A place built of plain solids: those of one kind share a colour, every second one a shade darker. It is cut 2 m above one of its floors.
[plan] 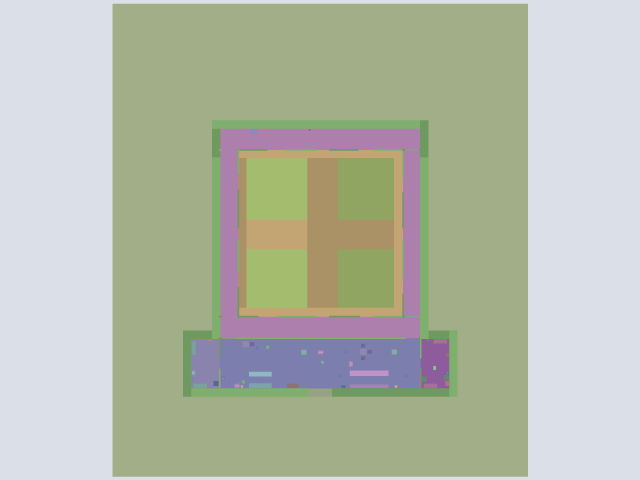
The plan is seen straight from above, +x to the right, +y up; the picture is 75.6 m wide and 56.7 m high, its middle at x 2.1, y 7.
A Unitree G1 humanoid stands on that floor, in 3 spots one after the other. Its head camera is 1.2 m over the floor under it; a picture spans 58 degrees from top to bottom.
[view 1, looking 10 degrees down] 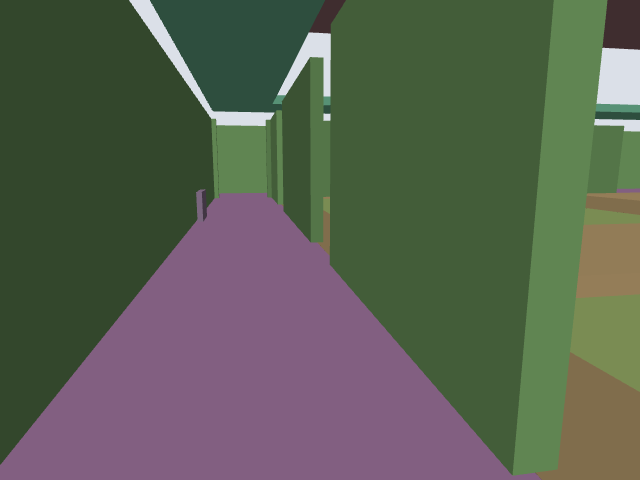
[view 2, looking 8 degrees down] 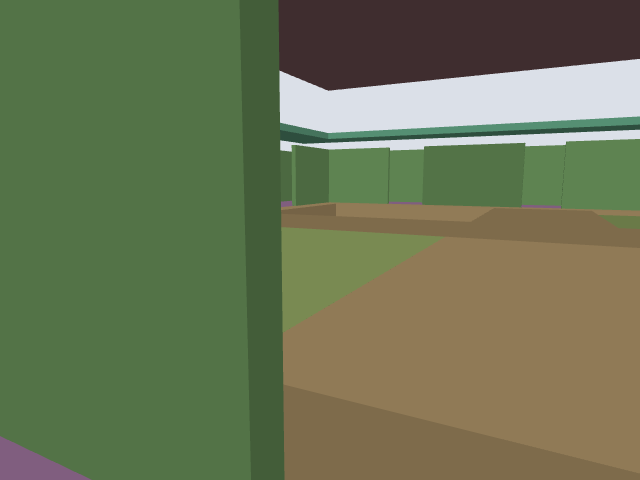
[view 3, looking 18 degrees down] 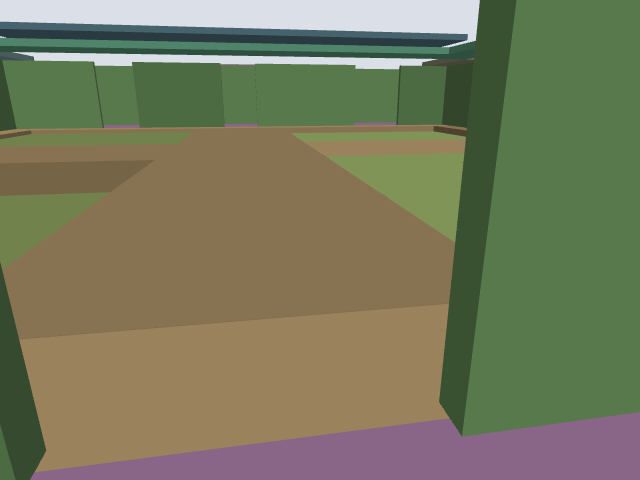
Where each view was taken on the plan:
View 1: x -8.64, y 1.90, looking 80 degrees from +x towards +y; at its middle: wall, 6.70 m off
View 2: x -8.64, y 7.64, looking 27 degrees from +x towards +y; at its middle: step_tier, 8.62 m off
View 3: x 2.40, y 18.95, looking -100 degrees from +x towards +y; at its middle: floor_gang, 3.88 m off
